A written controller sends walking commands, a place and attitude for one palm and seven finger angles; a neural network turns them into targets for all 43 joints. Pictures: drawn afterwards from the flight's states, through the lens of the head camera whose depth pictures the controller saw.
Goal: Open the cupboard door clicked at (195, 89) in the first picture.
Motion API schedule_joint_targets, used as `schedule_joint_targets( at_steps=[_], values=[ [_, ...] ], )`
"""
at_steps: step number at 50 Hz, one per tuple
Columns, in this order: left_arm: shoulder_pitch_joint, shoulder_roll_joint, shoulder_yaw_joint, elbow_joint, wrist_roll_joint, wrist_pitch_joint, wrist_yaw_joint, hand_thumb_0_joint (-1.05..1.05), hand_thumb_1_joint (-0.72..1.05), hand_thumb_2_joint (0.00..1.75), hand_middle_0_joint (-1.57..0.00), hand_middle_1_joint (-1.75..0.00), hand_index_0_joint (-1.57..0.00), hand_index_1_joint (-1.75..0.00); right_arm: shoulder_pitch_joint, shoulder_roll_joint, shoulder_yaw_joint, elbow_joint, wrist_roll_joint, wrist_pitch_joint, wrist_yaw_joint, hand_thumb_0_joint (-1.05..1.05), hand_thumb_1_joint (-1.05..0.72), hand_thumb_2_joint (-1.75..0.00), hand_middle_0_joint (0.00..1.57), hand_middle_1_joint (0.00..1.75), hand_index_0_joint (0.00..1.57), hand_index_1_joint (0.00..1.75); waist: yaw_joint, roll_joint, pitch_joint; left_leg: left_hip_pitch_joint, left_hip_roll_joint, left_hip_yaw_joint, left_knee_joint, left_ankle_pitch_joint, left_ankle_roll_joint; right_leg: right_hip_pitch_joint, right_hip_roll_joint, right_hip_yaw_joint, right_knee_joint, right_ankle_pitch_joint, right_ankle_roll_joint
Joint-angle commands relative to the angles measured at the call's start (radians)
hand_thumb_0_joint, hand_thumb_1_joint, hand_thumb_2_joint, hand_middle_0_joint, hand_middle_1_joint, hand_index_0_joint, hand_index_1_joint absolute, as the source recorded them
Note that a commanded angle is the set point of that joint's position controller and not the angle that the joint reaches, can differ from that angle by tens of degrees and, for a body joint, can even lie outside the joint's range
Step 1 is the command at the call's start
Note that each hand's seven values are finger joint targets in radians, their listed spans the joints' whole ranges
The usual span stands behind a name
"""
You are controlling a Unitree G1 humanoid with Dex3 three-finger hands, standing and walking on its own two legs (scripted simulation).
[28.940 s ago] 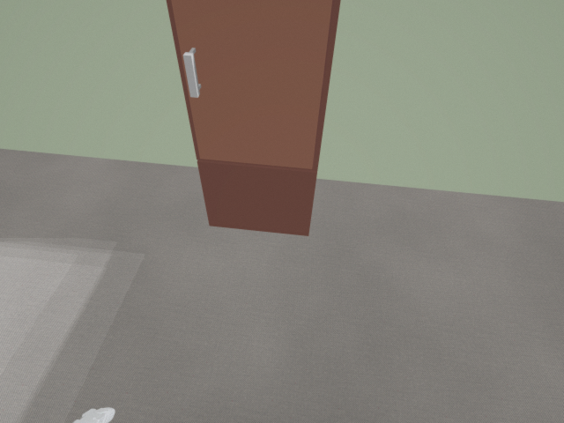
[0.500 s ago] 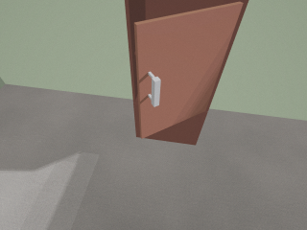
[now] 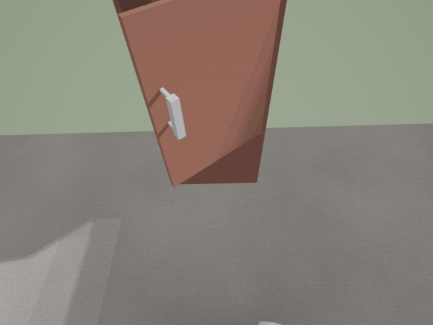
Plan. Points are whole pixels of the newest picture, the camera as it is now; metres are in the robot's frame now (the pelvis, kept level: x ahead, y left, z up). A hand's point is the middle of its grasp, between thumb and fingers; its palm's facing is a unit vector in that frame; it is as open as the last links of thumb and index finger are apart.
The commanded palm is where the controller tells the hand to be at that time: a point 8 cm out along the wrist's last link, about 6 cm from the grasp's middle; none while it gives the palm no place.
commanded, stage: walk to a spot facing it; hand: left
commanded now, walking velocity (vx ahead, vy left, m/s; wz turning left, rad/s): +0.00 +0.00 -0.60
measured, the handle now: (172, 113) +0.58 +0.16 +0.02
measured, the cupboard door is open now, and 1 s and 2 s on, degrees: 37 37 37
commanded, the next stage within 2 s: none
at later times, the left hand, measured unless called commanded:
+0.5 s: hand out of the picture +0.08 +0.18 -0.15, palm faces -0.16 -0.96 -0.24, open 7.4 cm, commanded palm none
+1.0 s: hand (176, 277) +0.23 +0.12 -0.16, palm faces -0.56 -0.79 -0.25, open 7.4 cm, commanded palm none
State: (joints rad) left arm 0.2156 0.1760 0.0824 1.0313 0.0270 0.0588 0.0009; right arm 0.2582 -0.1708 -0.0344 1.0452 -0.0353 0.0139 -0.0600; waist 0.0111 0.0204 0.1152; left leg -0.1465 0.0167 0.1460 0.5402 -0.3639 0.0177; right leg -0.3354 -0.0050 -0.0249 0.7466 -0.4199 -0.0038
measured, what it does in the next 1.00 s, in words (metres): steps on the spot, turning right: left foot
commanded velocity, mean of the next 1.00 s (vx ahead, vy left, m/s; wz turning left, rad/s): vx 0.00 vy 0.00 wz -0.60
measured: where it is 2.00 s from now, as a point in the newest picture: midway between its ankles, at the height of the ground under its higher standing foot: outside the picture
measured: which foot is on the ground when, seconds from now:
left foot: down 0.00-0.04, up 0.06-0.58, down 0.60-1.00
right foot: down 0.00-0.60, up 0.62-1.00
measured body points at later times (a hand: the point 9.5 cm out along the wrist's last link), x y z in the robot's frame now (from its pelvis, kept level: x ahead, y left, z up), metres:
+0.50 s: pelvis +0.01 -0.01 +0.01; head +0.07 -0.02 +0.46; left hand +0.09 +0.23 -0.14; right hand +0.10 -0.29 -0.12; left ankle +0.04 +0.14 -0.68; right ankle +0.02 -0.10 -0.73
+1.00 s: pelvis +0.02 +0.00 +0.00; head +0.07 -0.03 +0.45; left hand +0.26 +0.16 -0.14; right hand -0.10 -0.22 -0.14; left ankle +0.05 +0.13 -0.73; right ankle -0.04 -0.10 -0.72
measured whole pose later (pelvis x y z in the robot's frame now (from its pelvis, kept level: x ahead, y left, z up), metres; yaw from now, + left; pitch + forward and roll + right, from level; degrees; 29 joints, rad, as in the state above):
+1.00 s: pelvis +0.02 +0.00 +0.00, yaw -34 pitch +1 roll +0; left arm 0.12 0.26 0.06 0.89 0.03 0.06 -0.04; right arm 0.28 -0.22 -0.03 0.91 -0.03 0.01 -0.03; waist -0.02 0.01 0.11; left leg -0.20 0.13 0.20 0.58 -0.37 -0.04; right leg -0.31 -0.03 -0.06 0.63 -0.32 0.02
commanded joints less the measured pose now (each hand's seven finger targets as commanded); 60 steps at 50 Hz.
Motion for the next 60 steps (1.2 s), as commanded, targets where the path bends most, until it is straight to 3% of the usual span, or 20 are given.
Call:
schedule_joint_targets(
  at_steps=[1,2,3,6,9,23,27,28,30,32,33,36,44,48,49,50,51,53,57,60],
  values=[
    [0.147,0.127,0.031,-0.046,0.002,-0.04,-0.003,0.0,0.9,0.9,-0.2,-0.3,-0.2,-0.3,-0.016,-0.165,-0.049,-0.09,0.018,-0.003,0.004,0.0,-0.9,-0.9,0.2,0.3,0.2,0.3,0.062,-0.103,-0.106,-0.117,0.169,-0.055,0.168,0.343,0.015,0.221,-0.087,0.125,-0.334,0.417,-0.038],
    [0.183,0.238,0.053,-0.043,0.009,-0.05,0.011,0.0,0.9,0.9,-0.2,-0.3,-0.2,-0.3,-0.036,-0.102,-0.04,-0.131,0.028,-0.003,0.013,0.0,-0.9,-0.9,0.2,0.3,0.2,0.3,0.07,-0.392,-0.119,-0.352,0.006,0.026,0.417,-0.173,-0.054,0.336,-0.337,0.493,-0.417,0.728,-0.16],
    [0.205,0.256,0.053,-0.046,-0.01,-0.047,0.02,0.0,0.9,0.9,-0.2,-0.3,-0.2,-0.3,-0.067,-0.13,-0.041,-0.149,0.023,0.012,0.013,0.0,-0.9,-0.9,0.2,0.3,0.2,0.3,0.089,-0.332,-0.135,-0.366,0.012,-0.099,0.56,-0.293,-0.054,0.302,-0.389,0.525,-0.419,0.784,-0.231],
    [0.052,0.203,0.045,-0.104,-0.005,-0.038,0.03,0.0,0.9,0.9,-0.2,-0.3,-0.2,-0.3,-0.131,-0.122,-0.046,-0.145,0.021,0.024,0.027,0.0,-0.9,-0.9,0.2,0.3,0.2,0.3,0.037,-0.154,-0.03,-0.418,0.053,-0.179,0.652,-0.122,-0.055,0.15,-0.268,0.461,-0.449,0.379,-0.226],
    [0.052,0.206,0.042,-0.121,-0.004,-0.053,0.029,0.0,0.9,0.9,-0.2,-0.3,-0.2,-0.3,-0.115,-0.105,-0.044,-0.146,0.019,0.025,0.037,0.0,-0.9,-0.9,0.2,0.3,0.2,0.3,0.019,-0.046,-0.124,-0.392,0.038,-0.176,0.594,-0.031,-0.07,0.216,-0.209,0.4,-0.426,0.427,-0.188],
    [0.082,0.235,0.051,-0.167,0.007,-0.044,0.019,0.0,0.9,0.9,-0.2,-0.3,-0.2,-0.3,-0.226,-0.132,-0.04,-0.243,0.034,0.005,0.027,0.0,-0.9,-0.9,0.2,0.3,0.2,0.3,0.04,-0.159,-0.164,-0.321,-0.017,-0.2,0.304,-0.08,-0.073,0.218,-0.17,0.531,-0.375,0.535,-0.203],
    [0.019,0.235,0.05,-0.184,-0.003,-0.038,0.018,0.0,0.9,0.9,-0.2,-0.3,-0.2,-0.3,-0.114,-0.139,-0.039,-0.217,0.043,-0.009,0.019,0.0,-0.9,-0.9,0.2,0.3,0.2,0.3,-0.014,-0.15,-0.198,-0.098,-0.036,-0.198,0.019,0.049,-0.055,0.11,-0.113,0.511,-0.313,0.532,-0.136],
    [-0.004,0.215,0.044,-0.193,-0.006,-0.036,0.019,0.0,0.9,0.9,-0.2,-0.3,-0.2,-0.3,-0.061,-0.158,-0.042,-0.204,0.043,-0.017,0.014,0.0,-0.9,-0.9,0.2,0.3,0.2,0.3,-0.045,-0.127,-0.215,0.063,0.008,-0.216,-0.112,0.121,-0.049,-0.012,-0.071,0.473,-0.264,0.418,-0.09],
    [-0.006,0.15,0.023,-0.225,-0.018,-0.037,-0.001,0.0,0.9,0.9,-0.2,-0.3,-0.2,-0.3,-0.021,-0.303,-0.063,-0.218,0.019,-0.027,0.005,0.0,-0.9,-0.9,0.2,0.3,0.2,0.3,-0.049,0.281,-0.188,0.189,0.431,-0.635,-0.304,0.219,0.123,-0.29,0.118,0.155,0.082,-0.201,0.028],
    [0.012,0.177,0.036,-0.225,0.0,-0.031,-0.017,0.0,0.9,0.9,-0.2,-0.3,-0.2,-0.3,-0.087,-0.255,-0.04,-0.254,0.001,-0.016,0.002,0.0,-0.9,-0.9,0.2,0.3,0.2,0.3,-0.003,0.071,-0.117,-0.015,0.424,-0.5,-0.291,0.259,0.186,-0.241,0.034,0.108,0.344,-0.117,0.054],
    [0.024,0.172,0.04,-0.199,0.012,-0.025,-0.018,0.0,0.9,0.9,-0.2,-0.3,-0.2,-0.3,-0.124,-0.225,-0.032,-0.257,-0.001,-0.022,0.002,0.0,-0.9,-0.9,0.2,0.3,0.2,0.3,0.02,0.162,-0.119,-0.02,0.359,-0.447,-0.257,0.38,0.157,-0.257,0.035,0.103,0.398,-0.092,0.061],
    [0.011,0.156,0.03,-0.192,-0.003,-0.017,-0.032,0.0,0.9,0.9,-0.2,-0.3,-0.2,-0.3,-0.087,-0.192,-0.019,-0.249,0.007,-0.025,0.003,0.0,-0.9,-0.9,0.2,0.3,0.2,0.3,0.019,0.15,-0.125,0.033,0.258,-0.225,-0.199,0.61,0.103,-0.265,0.006,0.062,0.454,0.012,0.076],
    [-0.126,0.12,-0.002,-0.225,-0.007,-0.018,-0.041,0.0,0.9,0.9,-0.2,-0.3,-0.2,-0.3,0.06,-0.227,-0.04,-0.187,0.004,-0.019,0.017,0.0,-0.9,-0.9,0.2,0.3,0.2,0.3,-0.053,0.2,-0.121,0.093,0.285,-0.115,-0.14,0.675,0.104,-0.141,-0.019,-0.05,0.095,-0.008,0.055],
    [-0.059,0.144,0.0,-0.207,-0.008,-0.033,-0.036,0.0,0.9,0.9,-0.2,-0.3,-0.2,-0.3,0.043,-0.252,-0.053,-0.187,0.011,-0.016,0.027,0.0,-0.9,-0.9,0.2,0.3,0.2,0.3,-0.013,0.178,-0.155,0.046,0.287,-0.065,-0.01,0.658,0.047,0.072,0.004,-0.074,-0.202,0.134,0.012],
    [0.018,0.174,0.008,-0.183,-0.006,-0.041,-0.031,0.0,0.9,0.9,-0.2,-0.3,-0.2,-0.3,0.024,-0.244,-0.054,-0.194,0.018,-0.015,0.031,0.0,-0.9,-0.9,0.2,0.3,0.2,0.3,0.03,0.108,-0.188,-0.037,0.255,-0.022,0.107,0.565,0.003,0.228,-0.017,-0.046,-0.321,0.295,-0.008],
    [0.103,0.28,0.031,-0.155,0.006,-0.052,-0.014,0.0,0.9,0.9,-0.2,-0.3,-0.2,-0.3,0.017,-0.181,-0.043,-0.217,0.032,-0.014,0.038,0.0,-0.9,-0.9,0.2,0.3,0.2,0.3,0.064,-0.167,-0.248,-0.272,0.16,0.061,0.318,0.233,-0.058,0.454,-0.228,0.219,-0.363,0.625,-0.085],
    [0.166,0.359,0.049,-0.133,-0.005,-0.051,0.0,0.0,0.9,0.9,-0.2,-0.3,-0.2,-0.3,-0.06,-0.146,-0.027,-0.261,0.029,-0.008,0.036,0.0,-0.9,-0.9,0.2,0.3,0.2,0.3,0.107,-0.342,-0.232,-0.45,0.044,0.011,0.54,-0.32,-0.091,0.474,-0.405,0.446,-0.339,1.036,-0.205],
    [0.107,0.287,0.043,-0.147,-0.009,-0.046,0.025,0.0,0.9,0.9,-0.2,-0.3,-0.2,-0.3,-0.066,-0.16,-0.035,-0.24,0.029,0.009,0.026,0.0,-0.9,-0.9,0.2,0.3,0.2,0.3,0.076,-0.288,-0.199,-0.489,0.099,-0.15,0.636,-0.216,-0.076,0.402,-0.332,0.362,-0.342,0.798,-0.231],
    [-0.041,0.245,0.027,-0.206,-0.006,-0.044,0.02,0.0,0.9,0.9,-0.2,-0.3,-0.2,-0.3,-0.061,-0.142,-0.041,-0.204,0.024,0.028,0.04,0.0,-0.9,-0.9,0.2,0.3,0.2,0.3,-0.001,-0.172,-0.109,-0.386,0.071,-0.137,0.587,-0.06,-0.102,0.163,-0.222,0.284,-0.392,0.559,-0.179],
    [-0.054,0.253,0.029,-0.214,-0.001,-0.044,0.014,0.0,0.9,0.9,-0.2,-0.3,-0.2,-0.3,-0.042,-0.132,-0.043,-0.199,0.022,0.028,0.045,0.0,-0.9,-0.9,0.2,0.3,0.2,0.3,-0.012,-0.141,-0.108,-0.337,0.044,-0.124,0.496,-0.025,-0.102,0.113,-0.197,0.306,-0.42,0.379,-0.178]
  ],
)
